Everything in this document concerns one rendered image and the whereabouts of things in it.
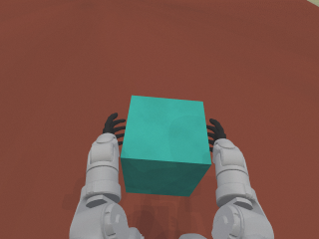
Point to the right robot forearm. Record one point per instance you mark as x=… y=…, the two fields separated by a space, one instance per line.
x=233 y=185

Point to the left robot forearm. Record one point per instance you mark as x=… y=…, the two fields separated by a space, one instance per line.
x=102 y=174

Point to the robot left thigh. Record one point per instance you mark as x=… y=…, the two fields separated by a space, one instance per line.
x=135 y=234

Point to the carton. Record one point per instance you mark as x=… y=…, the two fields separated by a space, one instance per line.
x=165 y=148

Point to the robot right upper arm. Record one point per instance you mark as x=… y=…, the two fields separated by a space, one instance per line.
x=235 y=222

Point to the right robot hand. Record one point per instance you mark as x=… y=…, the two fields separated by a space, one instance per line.
x=218 y=132

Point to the left robot hand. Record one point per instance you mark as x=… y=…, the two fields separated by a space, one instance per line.
x=109 y=126

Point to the robot left upper arm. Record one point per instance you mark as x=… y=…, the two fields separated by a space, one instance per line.
x=105 y=221

